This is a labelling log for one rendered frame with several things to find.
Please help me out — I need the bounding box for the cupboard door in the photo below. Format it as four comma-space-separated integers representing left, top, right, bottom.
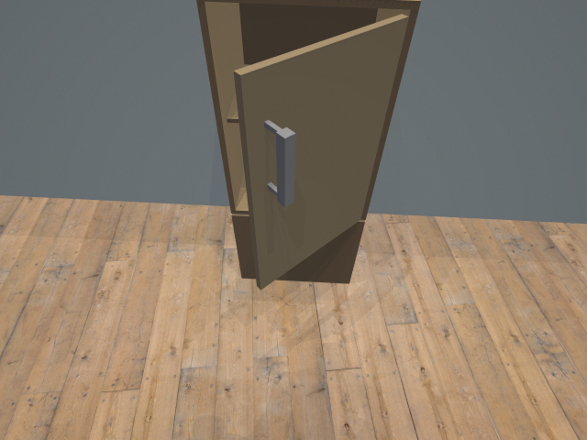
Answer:
234, 14, 409, 290

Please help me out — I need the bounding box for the handle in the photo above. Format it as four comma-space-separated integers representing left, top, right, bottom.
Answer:
264, 120, 296, 208

